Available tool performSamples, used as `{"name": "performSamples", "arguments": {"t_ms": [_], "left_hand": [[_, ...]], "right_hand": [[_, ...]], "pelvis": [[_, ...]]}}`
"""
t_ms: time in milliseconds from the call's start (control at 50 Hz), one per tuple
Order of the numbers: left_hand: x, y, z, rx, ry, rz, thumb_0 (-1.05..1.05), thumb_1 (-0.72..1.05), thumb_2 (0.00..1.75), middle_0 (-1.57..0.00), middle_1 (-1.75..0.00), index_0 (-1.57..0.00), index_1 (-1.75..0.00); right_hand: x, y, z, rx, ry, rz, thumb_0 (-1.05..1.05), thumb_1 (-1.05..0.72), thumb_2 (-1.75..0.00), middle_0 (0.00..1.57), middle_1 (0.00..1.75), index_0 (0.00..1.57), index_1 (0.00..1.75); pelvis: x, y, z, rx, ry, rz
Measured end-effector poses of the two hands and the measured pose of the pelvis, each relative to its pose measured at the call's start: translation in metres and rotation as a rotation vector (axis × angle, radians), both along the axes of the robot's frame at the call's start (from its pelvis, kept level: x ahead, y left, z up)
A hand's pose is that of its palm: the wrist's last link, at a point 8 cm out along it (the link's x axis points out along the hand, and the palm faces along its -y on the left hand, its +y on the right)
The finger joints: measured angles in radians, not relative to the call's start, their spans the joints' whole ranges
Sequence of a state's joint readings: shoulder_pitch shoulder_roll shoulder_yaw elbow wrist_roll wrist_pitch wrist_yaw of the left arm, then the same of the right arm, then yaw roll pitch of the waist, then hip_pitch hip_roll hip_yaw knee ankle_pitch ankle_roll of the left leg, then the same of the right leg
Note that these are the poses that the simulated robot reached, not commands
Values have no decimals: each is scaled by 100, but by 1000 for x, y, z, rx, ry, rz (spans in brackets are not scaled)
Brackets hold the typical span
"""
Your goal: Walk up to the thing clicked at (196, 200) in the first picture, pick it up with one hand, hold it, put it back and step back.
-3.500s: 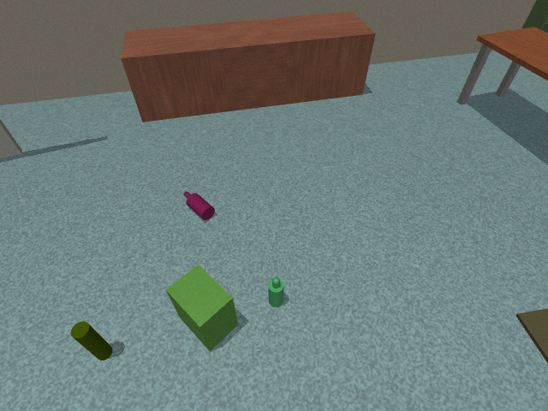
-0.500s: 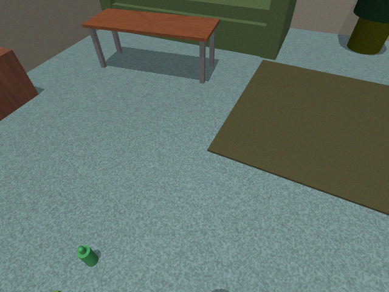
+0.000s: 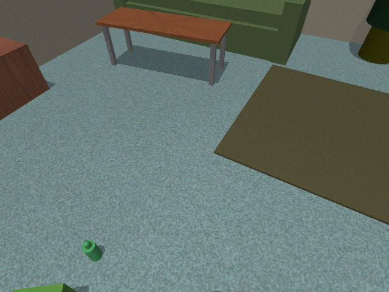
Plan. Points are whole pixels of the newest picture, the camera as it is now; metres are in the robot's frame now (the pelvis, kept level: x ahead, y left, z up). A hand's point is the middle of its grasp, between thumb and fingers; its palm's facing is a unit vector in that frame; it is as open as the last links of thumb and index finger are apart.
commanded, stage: stand
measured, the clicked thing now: out of the picture +0.48 +1.13 -0.74
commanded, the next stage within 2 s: none
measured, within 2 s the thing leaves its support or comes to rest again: neither
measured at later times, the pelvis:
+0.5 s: pelvis +0.02 +0.00 +0.00, yaw +1 degrees
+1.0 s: pelvis +0.02 +0.00 +0.00, yaw +1 degrees
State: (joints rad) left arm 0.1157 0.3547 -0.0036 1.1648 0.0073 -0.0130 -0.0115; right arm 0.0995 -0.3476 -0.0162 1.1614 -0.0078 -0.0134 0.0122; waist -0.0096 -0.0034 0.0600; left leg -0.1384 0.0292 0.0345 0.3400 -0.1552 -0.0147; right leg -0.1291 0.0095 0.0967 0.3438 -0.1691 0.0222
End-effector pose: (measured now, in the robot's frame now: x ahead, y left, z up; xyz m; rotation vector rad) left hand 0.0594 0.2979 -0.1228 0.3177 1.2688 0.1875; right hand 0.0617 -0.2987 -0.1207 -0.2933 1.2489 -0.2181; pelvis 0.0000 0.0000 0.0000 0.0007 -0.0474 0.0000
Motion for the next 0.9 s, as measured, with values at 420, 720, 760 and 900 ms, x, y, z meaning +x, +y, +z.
{"name": "performSamples", "arguments": {"t_ms": [420, 720, 760, 900], "left_hand": [[11, 1, 1, 0, -7, 11, 1, 91, 90, -20, -30, -20, -30], [32, 2, 3, -3, -56, 1, 1, 91, 90, -20, -30, -20, -30], [31, 2, 3, -2, -52, 2, 1, 91, 90, -20, -30, -20, -30], [25, 4, 2, -2, -28, 12, 1, 91, 90, -20, -30, -20, -30]], "right_hand": [[30, 5, 1, 3, -15, 27, 1, -91, -90, 20, 30, 20, 30], [34, 5, 5, -7, -29, 26, 1, -91, -90, 20, 30, 20, 30], [33, 5, 4, -7, -25, 26, 1, -91, -90, 20, 30, 20, 30], [31, 6, 3, -5, -8, 26, 1, -91, -90, 20, 30, 20, 30]], "pelvis": [[14, 2, 0, -1, 12, 14], [17, 3, 1, -2, 8, 18], [18, 4, 1, -2, 9, 19], [19, 5, 1, 0, 12, 20]]}}
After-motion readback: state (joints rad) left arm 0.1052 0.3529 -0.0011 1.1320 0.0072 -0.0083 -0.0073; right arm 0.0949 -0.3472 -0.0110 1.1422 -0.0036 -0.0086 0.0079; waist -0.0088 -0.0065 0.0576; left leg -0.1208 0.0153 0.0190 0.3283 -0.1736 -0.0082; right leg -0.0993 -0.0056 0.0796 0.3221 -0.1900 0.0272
